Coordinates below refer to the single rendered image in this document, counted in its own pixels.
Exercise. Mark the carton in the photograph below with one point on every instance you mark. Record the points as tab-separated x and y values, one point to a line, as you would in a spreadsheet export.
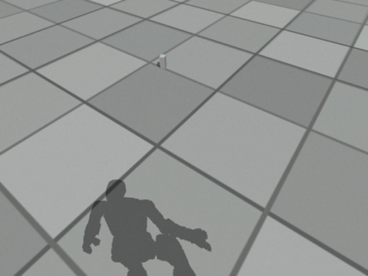
162	59

